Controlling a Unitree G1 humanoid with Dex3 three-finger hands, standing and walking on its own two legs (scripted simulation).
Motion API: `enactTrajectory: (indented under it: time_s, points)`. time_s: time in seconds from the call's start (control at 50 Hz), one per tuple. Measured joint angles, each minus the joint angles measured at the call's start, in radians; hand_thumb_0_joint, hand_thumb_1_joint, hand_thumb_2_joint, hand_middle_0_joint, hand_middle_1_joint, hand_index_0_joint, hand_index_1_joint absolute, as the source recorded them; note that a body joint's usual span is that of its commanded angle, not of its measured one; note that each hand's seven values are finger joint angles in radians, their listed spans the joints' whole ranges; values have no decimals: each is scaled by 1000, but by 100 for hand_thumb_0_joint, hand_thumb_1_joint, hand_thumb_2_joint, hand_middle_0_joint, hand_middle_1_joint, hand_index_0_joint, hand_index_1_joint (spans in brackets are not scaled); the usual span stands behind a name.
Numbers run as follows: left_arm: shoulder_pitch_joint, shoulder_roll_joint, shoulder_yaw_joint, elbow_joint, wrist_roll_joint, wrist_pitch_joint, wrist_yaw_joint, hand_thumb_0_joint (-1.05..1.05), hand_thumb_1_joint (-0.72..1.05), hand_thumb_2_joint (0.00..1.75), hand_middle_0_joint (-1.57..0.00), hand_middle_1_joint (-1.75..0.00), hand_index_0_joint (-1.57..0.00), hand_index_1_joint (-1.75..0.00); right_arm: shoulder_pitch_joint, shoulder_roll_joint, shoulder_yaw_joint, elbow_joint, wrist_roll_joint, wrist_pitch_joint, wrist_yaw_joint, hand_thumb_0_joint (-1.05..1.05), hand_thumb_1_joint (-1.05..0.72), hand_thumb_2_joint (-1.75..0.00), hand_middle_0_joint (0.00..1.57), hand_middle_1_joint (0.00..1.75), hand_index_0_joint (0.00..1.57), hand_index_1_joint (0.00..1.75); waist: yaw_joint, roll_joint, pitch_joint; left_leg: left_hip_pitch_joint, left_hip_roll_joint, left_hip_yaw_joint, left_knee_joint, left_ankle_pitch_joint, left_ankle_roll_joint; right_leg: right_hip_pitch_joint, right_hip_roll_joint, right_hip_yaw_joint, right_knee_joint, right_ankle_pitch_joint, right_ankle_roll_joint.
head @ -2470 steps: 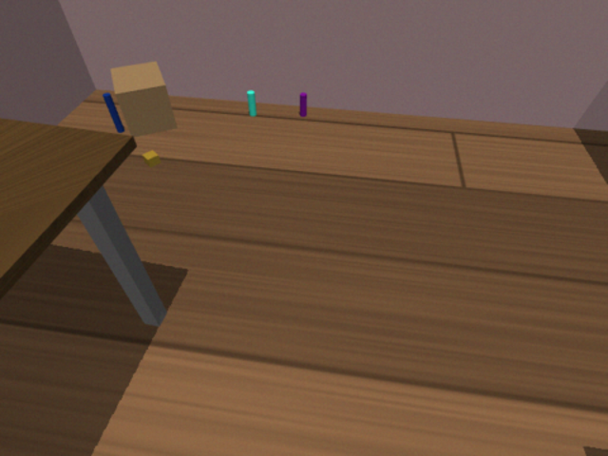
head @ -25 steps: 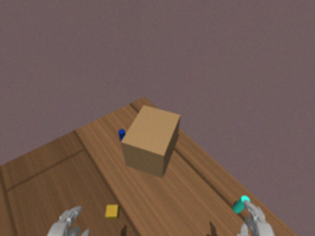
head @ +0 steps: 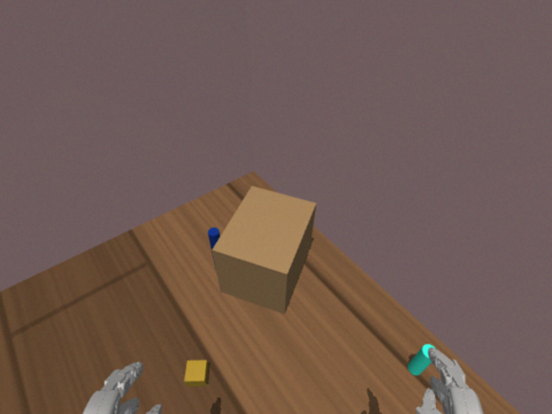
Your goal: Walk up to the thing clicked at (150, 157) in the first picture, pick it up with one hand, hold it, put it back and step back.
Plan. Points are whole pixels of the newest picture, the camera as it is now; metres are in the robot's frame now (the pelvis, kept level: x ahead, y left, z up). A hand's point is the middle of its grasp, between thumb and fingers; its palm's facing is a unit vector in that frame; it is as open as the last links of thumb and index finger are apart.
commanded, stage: home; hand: left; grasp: from above
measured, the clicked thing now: (196, 373) +0.43 +0.25 -0.69
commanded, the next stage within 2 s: stand in 0.90 s
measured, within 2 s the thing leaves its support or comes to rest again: neither
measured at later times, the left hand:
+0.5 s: hand out of the picture +0.16 +0.18 -0.04, palm faces +0.05 -0.98 -0.19, open 9.0 cm
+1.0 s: hand out of the picture +0.16 +0.18 -0.04, palm faces +0.05 -0.98 -0.20, open 7.8 cm
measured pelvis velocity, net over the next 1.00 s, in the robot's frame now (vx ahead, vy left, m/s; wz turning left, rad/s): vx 0.00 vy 0.00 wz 0.00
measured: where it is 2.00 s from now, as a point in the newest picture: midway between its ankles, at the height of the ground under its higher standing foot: outside the picture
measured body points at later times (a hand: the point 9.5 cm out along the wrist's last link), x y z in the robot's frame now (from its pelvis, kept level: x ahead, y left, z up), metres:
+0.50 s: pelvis +0.00 +0.00 +0.00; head +0.01 +0.01 +0.45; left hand +0.15 +0.23 -0.03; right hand +0.16 -0.24 -0.06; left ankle +0.01 +0.13 -0.68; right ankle +0.00 -0.14 -0.68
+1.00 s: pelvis +0.00 +0.00 +0.00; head +0.02 +0.00 +0.45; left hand +0.16 +0.23 -0.03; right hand +0.16 -0.24 -0.06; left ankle +0.01 +0.13 -0.68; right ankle +0.00 -0.14 -0.68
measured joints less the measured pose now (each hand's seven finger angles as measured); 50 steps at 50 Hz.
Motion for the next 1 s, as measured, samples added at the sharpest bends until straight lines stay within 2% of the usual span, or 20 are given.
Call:
enactTrajectory:
  time_s: [0.56,1.0]
  points:
    - [1,3,-1,-4,3,6,0,1,65,75,-17,-25,-17,-26,5,2,0,-1,1,-1,0,1,-90,-90,21,30,21,30,0,-2,1,-3,0,1,1,5,2,-2,1,2,-2,7,2]
    - [2,1,0,-8,-3,-1,0,1,83,85,-19,-28,-19,-29,3,3,1,-5,2,2,0,1,-90,-90,21,30,21,30,1,1,-2,-11,1,0,6,-5,-1,-12,2,1,7,-6,-1]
